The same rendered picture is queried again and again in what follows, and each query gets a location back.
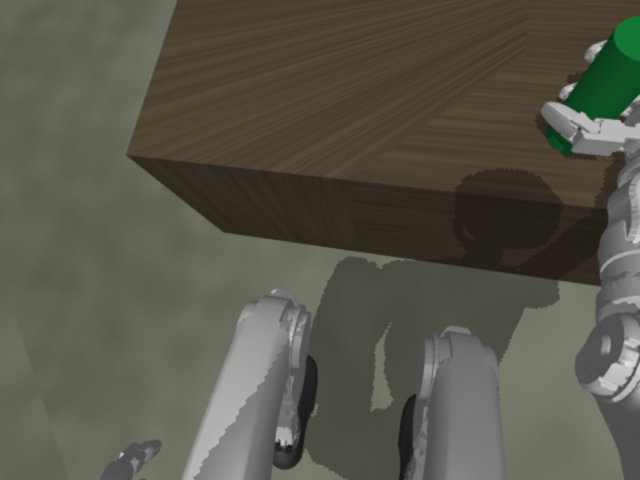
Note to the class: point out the left robot hand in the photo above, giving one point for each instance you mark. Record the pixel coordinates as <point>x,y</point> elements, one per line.
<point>130,461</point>

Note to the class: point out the can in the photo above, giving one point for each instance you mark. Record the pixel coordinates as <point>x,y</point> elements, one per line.
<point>610,84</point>

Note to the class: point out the left robot foot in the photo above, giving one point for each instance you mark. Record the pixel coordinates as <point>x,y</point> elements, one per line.
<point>287,457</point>

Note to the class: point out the right robot foot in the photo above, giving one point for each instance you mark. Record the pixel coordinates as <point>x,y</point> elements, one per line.
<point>405,442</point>

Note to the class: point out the right robot hand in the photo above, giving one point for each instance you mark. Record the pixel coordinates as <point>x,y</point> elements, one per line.
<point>600,136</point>

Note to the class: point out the right robot arm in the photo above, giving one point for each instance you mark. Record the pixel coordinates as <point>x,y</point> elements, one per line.
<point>608,365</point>

